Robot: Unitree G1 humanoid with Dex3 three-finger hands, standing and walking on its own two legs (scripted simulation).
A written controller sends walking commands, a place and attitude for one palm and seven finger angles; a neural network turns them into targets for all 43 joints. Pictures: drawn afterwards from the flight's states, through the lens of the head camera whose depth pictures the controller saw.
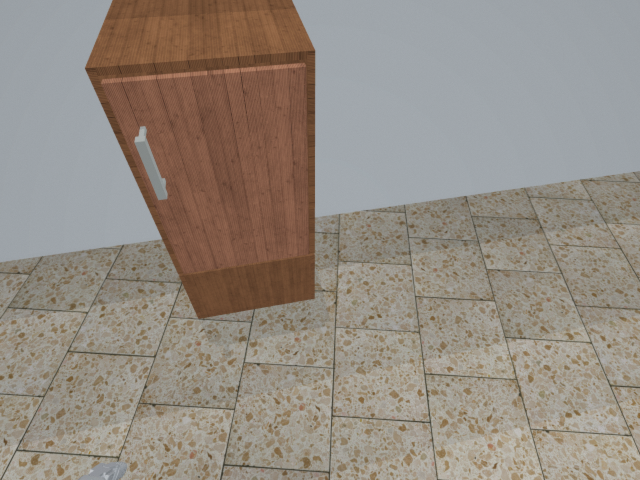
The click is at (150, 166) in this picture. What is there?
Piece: cupboard door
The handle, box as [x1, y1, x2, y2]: [134, 126, 167, 199]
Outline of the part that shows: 141,126 139,130 139,135 135,137 134,142 158,199 166,198 167,194 165,190 165,180 164,178 160,177 145,138 146,129 144,126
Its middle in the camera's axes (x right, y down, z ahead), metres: -0.36 -0.16 +0.82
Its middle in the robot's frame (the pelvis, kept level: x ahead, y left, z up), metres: +0.70 +0.40 -0.05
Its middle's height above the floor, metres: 0.72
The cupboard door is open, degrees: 0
